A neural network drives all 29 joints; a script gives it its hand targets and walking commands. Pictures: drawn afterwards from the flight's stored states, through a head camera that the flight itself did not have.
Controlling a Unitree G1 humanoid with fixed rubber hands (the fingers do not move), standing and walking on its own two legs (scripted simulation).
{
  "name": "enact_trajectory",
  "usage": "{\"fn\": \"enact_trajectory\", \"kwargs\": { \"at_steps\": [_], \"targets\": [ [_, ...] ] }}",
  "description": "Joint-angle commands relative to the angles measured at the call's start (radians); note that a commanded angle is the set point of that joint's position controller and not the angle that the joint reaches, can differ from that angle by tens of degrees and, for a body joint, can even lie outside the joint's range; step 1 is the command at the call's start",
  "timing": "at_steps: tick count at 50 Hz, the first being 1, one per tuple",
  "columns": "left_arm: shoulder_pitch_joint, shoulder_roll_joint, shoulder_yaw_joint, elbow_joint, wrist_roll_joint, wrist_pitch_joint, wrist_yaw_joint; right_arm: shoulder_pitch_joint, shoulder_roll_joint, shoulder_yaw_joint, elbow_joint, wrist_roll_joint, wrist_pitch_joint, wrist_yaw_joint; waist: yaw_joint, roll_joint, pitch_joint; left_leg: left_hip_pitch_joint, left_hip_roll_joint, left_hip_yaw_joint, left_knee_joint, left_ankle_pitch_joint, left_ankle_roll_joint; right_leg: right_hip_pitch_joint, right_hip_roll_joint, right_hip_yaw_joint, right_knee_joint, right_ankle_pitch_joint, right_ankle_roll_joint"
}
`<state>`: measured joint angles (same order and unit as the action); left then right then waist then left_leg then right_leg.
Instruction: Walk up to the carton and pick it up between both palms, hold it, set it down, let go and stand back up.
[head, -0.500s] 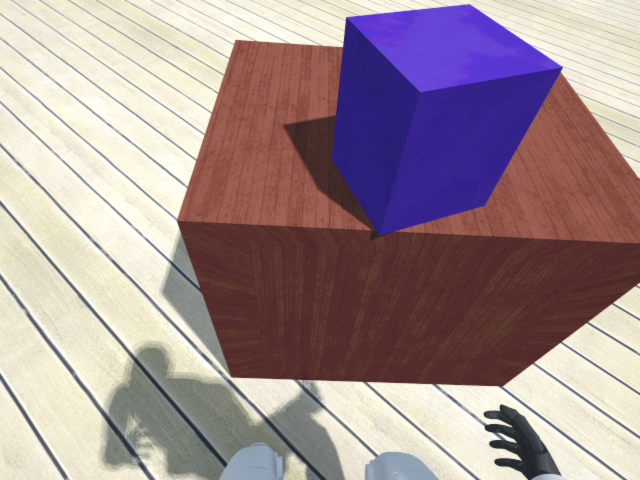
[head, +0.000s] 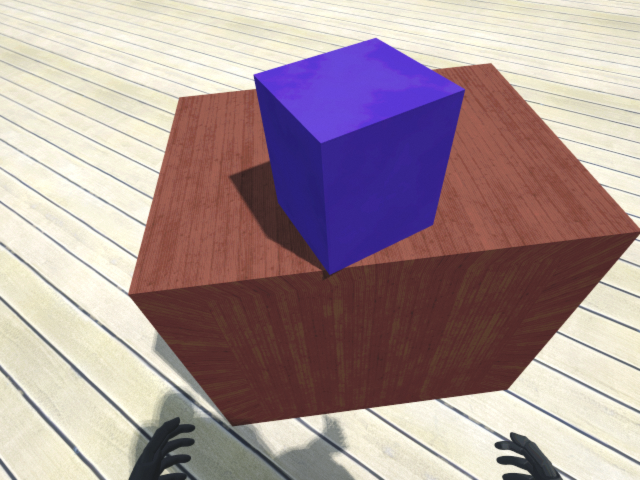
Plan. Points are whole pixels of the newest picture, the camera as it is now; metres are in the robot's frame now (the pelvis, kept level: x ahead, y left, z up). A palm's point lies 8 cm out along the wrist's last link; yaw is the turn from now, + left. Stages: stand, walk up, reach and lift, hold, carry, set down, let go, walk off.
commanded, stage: walk up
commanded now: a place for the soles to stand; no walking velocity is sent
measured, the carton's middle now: (352, 157) +0.56 -0.05 +0.09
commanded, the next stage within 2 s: none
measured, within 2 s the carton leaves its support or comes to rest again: neither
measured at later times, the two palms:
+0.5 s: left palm out of the picture +0.13 +0.25 -0.09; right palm out of the picture +0.11 -0.26 -0.09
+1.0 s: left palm (215, 467) +0.17 +0.17 -0.10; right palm out of the picture +0.02 -0.36 -0.14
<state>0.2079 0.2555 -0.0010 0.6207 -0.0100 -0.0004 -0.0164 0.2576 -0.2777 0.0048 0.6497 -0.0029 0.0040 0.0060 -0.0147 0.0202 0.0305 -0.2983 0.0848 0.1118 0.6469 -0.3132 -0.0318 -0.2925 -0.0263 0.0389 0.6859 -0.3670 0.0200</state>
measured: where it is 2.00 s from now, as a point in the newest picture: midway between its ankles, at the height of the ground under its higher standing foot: outside the picture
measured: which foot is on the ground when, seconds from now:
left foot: down 0.00-0.88, up 0.90-1.00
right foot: down 0.00-0.60, up 0.62-0.82, down 0.84-1.00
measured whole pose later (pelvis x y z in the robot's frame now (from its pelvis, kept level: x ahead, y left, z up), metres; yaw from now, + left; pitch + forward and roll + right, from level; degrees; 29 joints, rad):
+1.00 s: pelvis +0.05 -0.08 -0.01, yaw -8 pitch -5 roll +0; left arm 0.34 0.23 0.05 0.64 0.04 -0.02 0.00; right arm 0.41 -0.33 -0.04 0.77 -0.04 0.05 -0.01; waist -0.01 0.06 0.11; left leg -0.36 0.06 -0.05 1.18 -0.50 0.01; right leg -0.34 -0.03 -0.09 0.79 -0.36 -0.04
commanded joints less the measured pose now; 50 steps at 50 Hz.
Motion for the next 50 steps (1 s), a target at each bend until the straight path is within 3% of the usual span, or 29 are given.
{"fn": "enact_trajectory", "kwargs": {
  "at_steps": [1, 5, 12, 28, 29, 30, 31, 32, 33, 35, 38, 40, 41, 42, 43, 44, 45, 46, 47, 49, 50],
  "targets": [
    [0.008, 0.17, 0.052, -0.086, 0.001, -0.021, 0.004, -0.006, -0.136, -0.042, -0.089, 0.0, -0.022, -0.004, 0.011, -0.074, -0.084, 0.088, 0.057, -0.077, -0.105, 0.237, 0.066, -0.01, -0.075, 0.113, -0.169, 0.369, -0.078],
    [0.001, 0.174, 0.055, -0.091, 0.001, -0.02, 0.003, -0.027, -0.134, -0.044, -0.091, 0.001, -0.017, -0.001, 0.01, -0.055, -0.063, 0.094, 0.061, -0.071, -0.13, 0.187, 0.066, -0.038, -0.065, 0.123, -0.189, 0.303, -0.077],
    [0.018, 0.169, 0.056, -0.085, 0.005, -0.023, 0.001, -0.046, -0.145, -0.048, -0.088, 0.004, -0.017, 0.003, 0.011, -0.017, -0.069, 0.113, 0.071, -0.055, -0.146, 0.198, 0.071, -0.03, -0.047, 0.124, -0.19, 0.326, -0.067],
    [0.063, 0.16, 0.067, -0.074, 0.012, -0.019, 0.003, -0.043, -0.162, -0.051, -0.068, 0.002, -0.008, 0.0, 0.014, -0.019, -0.059, 0.098, 0.099, -0.044, -0.183, 0.055, 0.086, -0.041, -0.008, 0.138, -0.178, 0.234, -0.059],
    [0.108, 0.156, 0.091, -0.065, 0.051, -0.014, -0.023, 0.128, -0.186, -0.092, -0.032, -0.047, -0.021, -0.01, -0.01, 0.007, -0.108, 0.218, 0.153, -0.144, -0.25, -0.364, 0.151, -0.122, 0.047, 0.073, -0.052, -0.171, -0.076],
    [0.075, 0.125, 0.088, -0.086, 0.064, -0.006, -0.036, 0.181, -0.246, -0.111, -0.002, -0.063, -0.024, -0.02, -0.044, 0.087, -0.013, 0.256, 0.315, -0.317, -0.399, -0.579, 0.231, -0.296, 0.075, -0.033, 0.101, -0.207, -0.049],
    [0.051, 0.111, 0.086, -0.103, 0.074, 0.003, -0.046, 0.19, -0.281, -0.122, 0.012, -0.07, -0.026, -0.032, -0.067, 0.128, 0.076, 0.253, 0.452, -0.446, -0.475, -0.606, 0.312, -0.415, 0.017, -0.033, 0.24, -0.222, -0.038],
    [0.036, 0.119, 0.09, -0.112, 0.075, 0.01, -0.051, 0.191, -0.27, -0.119, 0.024, -0.07, -0.032, -0.043, -0.078, 0.094, 0.138, 0.252, 0.496, -0.481, -0.497, -0.543, 0.349, -0.492, -0.026, 0.006, 0.301, -0.221, -0.033],
    [0.032, 0.126, 0.095, -0.121, 0.07, 0.009, -0.055, 0.188, -0.253, -0.111, 0.03, -0.071, -0.042, -0.05, -0.074, 0.069, 0.167, 0.25, 0.484, -0.449, -0.499, -0.447, 0.346, -0.514, -0.049, 0.031, 0.313, -0.182, -0.03],
    [0.038, 0.112, 0.104, -0.125, 0.063, -0.004, -0.059, 0.159, -0.229, -0.096, 0.046, -0.072, -0.062, -0.052, -0.055, 0.066, 0.158, 0.183, 0.434, -0.342, -0.494, -0.337, 0.301, -0.438, -0.082, 0.051, 0.284, -0.119, -0.024],
    [0.056, 0.078, 0.111, -0.129, 0.054, -0.014, -0.075, 0.059, -0.235, -0.098, 0.049, -0.061, -0.066, -0.048, -0.015, 0.147, 0.152, 0.061, 0.375, -0.19, -0.467, -0.288, 0.262, -0.264, -0.101, 0.012, 0.168, -0.074, -0.026],
    [0.126, 0.072, 0.119, -0.105, 0.045, -0.023, -0.079, -0.018, -0.232, -0.099, 0.04, -0.055, -0.059, -0.043, 0.041, 0.183, 0.155, -0.087, 0.315, -0.068, -0.392, -0.305, 0.224, -0.066, -0.085, -0.017, 0.056, 0.004, -0.042],
    [0.216, 0.083, 0.128, -0.071, 0.038, -0.031, -0.074, -0.057, -0.217, -0.088, 0.028, -0.049, -0.051, -0.038, 0.093, 0.153, 0.133, -0.191, 0.264, 0.003, -0.294, -0.325, 0.188, 0.098, -0.047, -0.058, -0.016, 0.114, -0.047],
    [0.306, 0.114, 0.144, -0.037, 0.037, -0.038, -0.06, -0.039, -0.167, -0.071, 0.023, -0.048, -0.042, -0.032, 0.126, 0.06, 0.094, -0.278, 0.198, 0.051, -0.147, -0.319, 0.153, 0.248, 0.008, -0.093, -0.026, 0.16, -0.047],
    [0.391, 0.174, 0.162, -0.005, 0.038, -0.043, -0.038, 0.02, -0.097, -0.046, 0.022, -0.045, -0.029, -0.021, 0.155, -0.118, 0.043, -0.297, 0.099, 0.116, 0.094, -0.299, 0.115, 0.317, 0.029, -0.065, -0.075, 0.104, -0.048],
    [0.423, 0.337, 0.195, -0.016, 0.052, -0.043, -0.006, 0.051, -0.035, -0.023, -0.04, -0.027, -0.012, -0.009, 0.171, -0.487, 0.052, -0.334, -0.042, 0.071, 0.461, -0.413, 0.056, 0.152, -0.219, 0.434, -0.43, -0.262, -0.1],
    [0.365, 0.354, 0.185, -0.019, 0.043, -0.03, 0.013, 0.064, -0.138, -0.064, -0.031, -0.026, 0.018, -0.012, 0.138, -0.256, 0.062, -0.285, -0.031, -0.146, 0.58, -0.384, 0.056, 0.05, -0.345, 0.659, -0.551, -0.542, -0.174],
    [0.312, 0.313, 0.165, -0.034, 0.036, -0.03, 0.029, 0.095, -0.176, -0.075, -0.021, -0.026, 0.029, -0.011, 0.105, -0.156, 0.109, -0.322, -0.036, -0.221, 0.607, -0.267, 0.051, 0.065, -0.36, 0.636, -0.554, -0.486, -0.158],
    [0.27, 0.299, 0.151, -0.04, 0.039, -0.028, 0.039, 0.113, -0.158, -0.07, -0.009, -0.025, 0.025, -0.013, 0.085, -0.161, 0.137, -0.351, -0.034, -0.239, 0.618, -0.199, 0.047, 0.062, -0.358, 0.547, -0.51, -0.319, -0.153],
    [0.191, 0.241, 0.125, -0.066, 0.052, -0.032, 0.045, 0.179, -0.154, -0.079, 0.016, -0.043, 0.013, -0.02, 0.039, -0.185, 0.129, -0.328, -0.003, -0.232, 0.615, -0.111, 0.035, 0.043, -0.342, 0.399, -0.464, -0.185, -0.167],
    [0.179, 0.205, 0.108, -0.064, 0.06, -0.036, 0.04, 0.204, -0.157, -0.082, 0.025, -0.049, 0.008, -0.02, 0.034, -0.179, 0.11, -0.288, -0.005, -0.233, 0.6, -0.1, 0.024, 0.032, -0.331, 0.342, -0.456, -0.123, -0.17]
  ]
}}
